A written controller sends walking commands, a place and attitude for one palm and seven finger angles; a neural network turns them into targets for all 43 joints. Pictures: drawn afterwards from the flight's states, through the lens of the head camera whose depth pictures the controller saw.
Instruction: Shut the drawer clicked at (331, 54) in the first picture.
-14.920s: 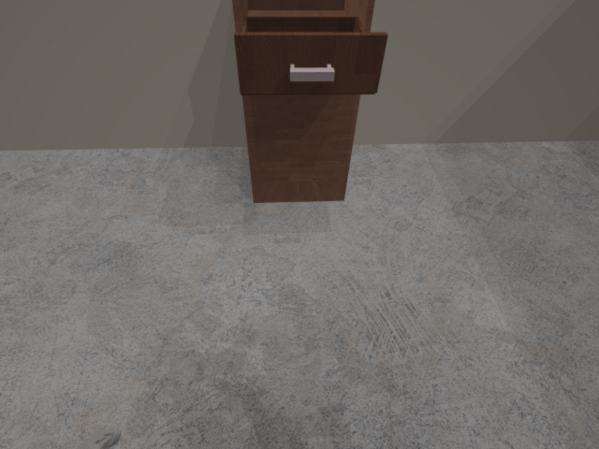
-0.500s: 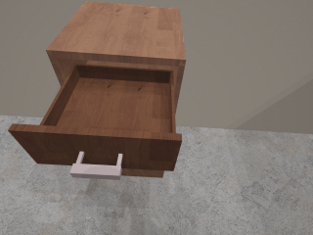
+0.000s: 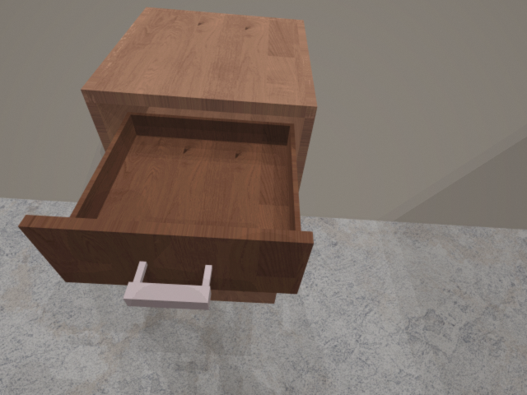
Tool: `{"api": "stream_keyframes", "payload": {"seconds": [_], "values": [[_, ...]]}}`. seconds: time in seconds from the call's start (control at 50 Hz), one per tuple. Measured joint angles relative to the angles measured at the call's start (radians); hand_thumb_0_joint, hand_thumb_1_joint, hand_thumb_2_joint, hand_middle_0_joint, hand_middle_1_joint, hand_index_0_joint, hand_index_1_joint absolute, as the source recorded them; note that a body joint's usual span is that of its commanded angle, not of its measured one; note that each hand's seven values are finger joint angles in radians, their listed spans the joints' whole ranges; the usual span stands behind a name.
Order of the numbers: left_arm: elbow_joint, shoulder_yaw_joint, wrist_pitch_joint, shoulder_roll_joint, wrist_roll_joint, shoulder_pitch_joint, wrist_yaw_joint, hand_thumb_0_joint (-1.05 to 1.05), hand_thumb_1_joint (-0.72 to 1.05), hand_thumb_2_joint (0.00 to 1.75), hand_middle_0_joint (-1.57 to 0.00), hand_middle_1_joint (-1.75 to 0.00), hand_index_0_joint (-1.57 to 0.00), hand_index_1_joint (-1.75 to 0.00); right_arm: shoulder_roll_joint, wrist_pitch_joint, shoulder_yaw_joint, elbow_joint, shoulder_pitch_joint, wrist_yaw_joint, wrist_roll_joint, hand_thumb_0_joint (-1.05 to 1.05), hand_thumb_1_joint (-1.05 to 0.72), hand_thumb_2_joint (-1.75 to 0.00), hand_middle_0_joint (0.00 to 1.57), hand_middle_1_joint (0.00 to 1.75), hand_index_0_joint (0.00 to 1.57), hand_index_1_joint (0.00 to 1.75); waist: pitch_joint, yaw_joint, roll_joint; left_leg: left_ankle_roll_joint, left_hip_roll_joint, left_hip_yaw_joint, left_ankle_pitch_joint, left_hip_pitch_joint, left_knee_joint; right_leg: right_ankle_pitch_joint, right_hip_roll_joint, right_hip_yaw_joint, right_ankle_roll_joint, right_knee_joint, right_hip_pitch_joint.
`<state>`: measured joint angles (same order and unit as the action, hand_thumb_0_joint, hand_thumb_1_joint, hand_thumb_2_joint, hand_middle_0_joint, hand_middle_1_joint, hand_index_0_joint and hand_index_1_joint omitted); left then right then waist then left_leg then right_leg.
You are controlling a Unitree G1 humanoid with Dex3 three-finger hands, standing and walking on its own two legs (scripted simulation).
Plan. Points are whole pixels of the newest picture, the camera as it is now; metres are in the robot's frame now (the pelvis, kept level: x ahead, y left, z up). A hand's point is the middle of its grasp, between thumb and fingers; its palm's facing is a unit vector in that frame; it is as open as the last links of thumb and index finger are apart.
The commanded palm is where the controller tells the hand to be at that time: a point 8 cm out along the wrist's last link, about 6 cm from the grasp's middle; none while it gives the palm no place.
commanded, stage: look again from close up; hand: left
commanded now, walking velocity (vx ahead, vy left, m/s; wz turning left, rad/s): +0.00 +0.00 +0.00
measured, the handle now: (172, 282) +0.26 +0.16 +0.03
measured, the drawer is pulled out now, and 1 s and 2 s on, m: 0.29 0.29 0.29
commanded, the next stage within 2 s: raise the hand and make a fist in 0.22 s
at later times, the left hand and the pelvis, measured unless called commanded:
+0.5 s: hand (140, 377) +0.15 +0.18 -0.04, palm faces +0.25 -0.95 -0.21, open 7.0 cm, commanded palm +0.08 +0.21 -0.05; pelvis -0.01 -0.01 -0.01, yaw +3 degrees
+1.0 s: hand (174, 381) +0.14 +0.13 +0.02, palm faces +0.03 -1.00 -0.07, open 4.6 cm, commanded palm +0.08 +0.20 +0.02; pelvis -0.01 -0.06 -0.06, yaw +4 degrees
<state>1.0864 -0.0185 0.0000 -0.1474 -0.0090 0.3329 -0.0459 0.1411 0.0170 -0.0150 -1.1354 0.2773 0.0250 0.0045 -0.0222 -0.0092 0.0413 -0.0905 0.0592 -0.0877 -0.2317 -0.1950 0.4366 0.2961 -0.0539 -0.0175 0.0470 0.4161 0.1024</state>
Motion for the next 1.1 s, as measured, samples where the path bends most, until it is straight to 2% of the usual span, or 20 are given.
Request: {"api": "stream_keyframes", "payload": {"seconds": [0.34,0.36,0.38,0.4,0.44,0.5,0.54,0.56,0.58,0.64,0.7,0.74,0.8,0.86,0.9,1.02,1.1], "values": [[0.01,0.001,0.004,0.0,-0.006,0.016,-0.006,0.01,0.91,0.9,-0.2,-0.3,-0.2,-0.3,-0.004,-0.002,-0.001,0.003,0.015,-0.002,0.0,0.01,-0.91,-0.9,0.2,0.3,0.2,0.3,0.0,0.005,-0.014,0.0,0.001,-0.001,0.011,-0.01,-0.012,-0.009,-0.001,0.001,0.002,-0.01,0.01],[-0.152,0.008,-0.059,0.0,0.03,0.063,-0.007,0.01,0.91,0.9,-0.2,-0.3,-0.2,-0.3,0.001,0.002,-0.001,0.055,0.035,-0.001,-0.007,0.01,-0.92,-0.9,0.2,0.3,0.2,0.3,-0.006,0.014,-0.016,0.002,0.001,0.006,0.007,-0.025,0.005,-0.005,-0.001,-0.007,-0.003,0.007,0.022],[-0.352,0.014,-0.088,-0.008,0.048,0.122,-0.027,0.02,0.92,0.9,-0.2,-0.3,-0.2,-0.3,0.007,0.044,-0.007,0.104,0.061,0.009,-0.015,0.01,-0.92,-0.9,0.2,0.3,0.2,0.3,-0.007,0.01,-0.011,0.006,0.005,0.005,0.007,-0.03,0.007,0.008,-0.003,-0.003,-0.022,0.057,0.05],[-0.517,0.019,-0.077,-0.027,0.061,0.167,-0.061,0.03,0.94,0.9,-0.21,-0.31,-0.21,-0.3,0.013,0.102,-0.007,0.134,0.082,0.017,-0.022,0.02,-0.93,-0.9,0.2,0.3,0.2,0.3,0.002,0.005,-0.005,0.012,0.011,0.001,0.012,-0.034,-0.001,0.032,-0.002,0.004,-0.038,0.118,0.086],[-0.76,0.023,-0.051,-0.059,0.096,0.198,-0.112,0.04,0.96,0.9,-0.22,-0.32,-0.22,-0.31,0.031,0.182,0.0,0.185,0.101,0.019,-0.035,0.02,-0.93,-0.9,0.2,0.3,0.2,0.3,0.031,0.013,-0.004,0.019,0.028,0.006,0.026,-0.046,-0.011,0.062,0.0,0.0,-0.054,0.205,0.147],[-1.002,0.025,0.026,-0.067,0.132,0.152,-0.109,0.04,0.96,0.9,-0.24,-0.35,-0.24,-0.35,0.078,0.247,0.009,0.28,0.081,0.015,-0.038,0.02,-0.92,-0.9,0.2,0.3,0.2,0.3,0.053,0.041,-0.027,0.012,0.047,0.017,0.006,-0.101,0.067,0.046,0.012,-0.019,-0.07,0.193,0.196],[-1.056,0.03,0.11,-0.033,0.149,0.102,-0.071,0.03,0.95,0.9,-0.27,-0.38,-0.26,-0.38,0.115,0.256,0.02,0.334,0.046,0.006,-0.028,0.02,-0.92,-0.9,0.2,0.3,0.2,0.3,0.086,0.059,-0.071,0.012,0.032,0.028,-0.031,-0.162,0.152,0.044,0.025,-0.033,-0.072,0.24,0.24],[-1.037,0.059,0.126,-0.009,0.172,0.095,-0.056,0.02,0.95,0.9,-0.29,-0.4,-0.26,-0.39,0.125,0.253,0.025,0.36,0.026,0.0,-0.024,0.02,-0.92,-0.9,0.2,0.3,0.2,0.3,0.111,0.064,-0.085,0.017,0.021,0.028,-0.049,-0.199,0.191,0.053,0.034,-0.034,-0.073,0.266,0.272],[-1.007,0.093,0.168,0.006,0.197,0.096,-0.027,0.02,0.94,0.9,-0.3,-0.41,-0.25,-0.41,0.127,0.247,0.03,0.386,0.004,-0.006,-0.023,0.02,-0.91,-0.9,0.2,0.3,0.2,0.3,0.133,0.066,-0.086,0.023,0.01,0.024,-0.067,-0.238,0.23,0.065,0.043,-0.032,-0.076,0.298,0.31],[-0.974,0.124,0.332,0.003,0.238,0.164,0.113,0.01,0.93,0.9,-0.35,-0.47,-0.25,-0.46,0.112,0.234,0.046,0.471,-0.046,-0.026,-0.027,0.01,-0.91,-0.9,0.2,0.3,0.2,0.3,0.164,0.05,-0.046,0.033,-0.017,0.018,-0.116,-0.349,0.348,0.108,0.066,-0.03,-0.093,0.403,0.418],[-1.044,0.085,0.448,-0.023,0.22,0.277,0.22,0.01,0.92,0.9,-0.41,-0.53,-0.32,-0.52,0.118,0.245,0.063,0.558,-0.069,-0.04,-0.022,0.01,-0.91,-0.9,0.2,0.3,0.2,0.3,0.164,0.022,-0.013,0.044,-0.036,0.038,-0.164,-0.446,0.464,0.15,0.081,-0.055,-0.114,0.494,0.5],[-1.117,0.06,0.493,-0.051,0.202,0.34,0.251,0.02,0.92,0.9,-0.45,-0.57,-0.37,-0.56,0.129,0.249,0.071,0.598,-0.084,-0.039,-0.018,0.01,-0.91,-0.9,0.2,0.3,0.2,0.3,0.163,0.001,-0.012,0.052,-0.044,0.058,-0.191,-0.496,0.529,0.173,0.088,-0.077,-0.124,0.541,0.536],[-1.213,0.073,0.524,-0.076,0.217,0.379,0.249,0.02,0.91,0.9,-0.51,-0.64,-0.46,-0.63,0.13,0.237,0.071,0.627,-0.117,-0.021,-0.023,0.01,-0.91,-0.9,0.2,0.3,0.2,0.3,0.157,-0.021,-0.032,0.062,-0.049,0.086,-0.217,-0.534,0.589,0.198,0.093,-0.107,-0.134,0.581,0.558],[-1.258,0.118,0.519,-0.07,0.259,0.343,0.235,0.02,0.9,0.9,-0.58,-0.7,-0.54,-0.69,0.114,0.221,0.05,0.635,-0.14,-0.006,-0.031,0.01,-0.91,-0.9,0.2,0.3,0.2,0.3,0.153,-0.032,-0.062,0.07,-0.05,0.109,-0.225,-0.553,0.612,0.208,0.096,-0.129,-0.138,0.591,0.564],[-1.265,0.138,0.494,-0.062,0.28,0.301,0.248,0.02,0.9,0.9,-0.61,-0.74,-0.59,-0.74,0.098,0.214,0.028,0.634,-0.142,0.001,-0.037,0.01,-0.91,-0.9,0.2,0.3,0.2,0.3,0.15,-0.036,-0.076,0.074,-0.051,0.116,-0.223,-0.555,0.609,0.207,0.097,-0.135,-0.14,0.584,0.563],[-1.281,0.125,0.329,-0.08,0.274,0.271,0.355,0.02,0.9,0.9,-0.73,-0.87,-0.72,-0.87,0.048,0.181,-0.023,0.614,-0.084,0.014,-0.054,0.01,-0.9,-0.9,0.2,0.3,0.2,0.3,0.161,-0.022,-0.084,0.078,-0.051,0.1,-0.205,-0.501,0.529,0.19,0.099,-0.115,-0.13,0.521,0.523],[-1.311,0.159,0.27,-0.087,0.295,0.332,0.357,0.02,0.9,0.9,-0.81,-0.96,-0.81,-0.96,0.037,0.161,-0.011,0.586,-0.048,0.026,-0.059,0.01,-0.9,-0.9,0.21,0.3,0.2,0.3,0.156,-0.004,-0.079,0.077,-0.053,0.081,-0.197,-0.438,0.47,0.178,0.103,-0.092,-0.13,0.472,0.472]]}}
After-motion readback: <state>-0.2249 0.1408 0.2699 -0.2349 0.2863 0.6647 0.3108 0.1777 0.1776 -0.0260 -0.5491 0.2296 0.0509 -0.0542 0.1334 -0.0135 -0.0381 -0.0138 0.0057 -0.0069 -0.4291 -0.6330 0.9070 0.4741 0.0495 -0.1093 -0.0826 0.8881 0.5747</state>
